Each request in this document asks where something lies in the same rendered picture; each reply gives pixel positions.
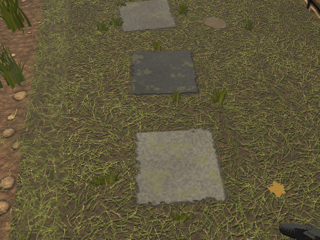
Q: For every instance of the right robot hand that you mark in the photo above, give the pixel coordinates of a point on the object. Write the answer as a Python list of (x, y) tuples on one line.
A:
[(299, 231)]

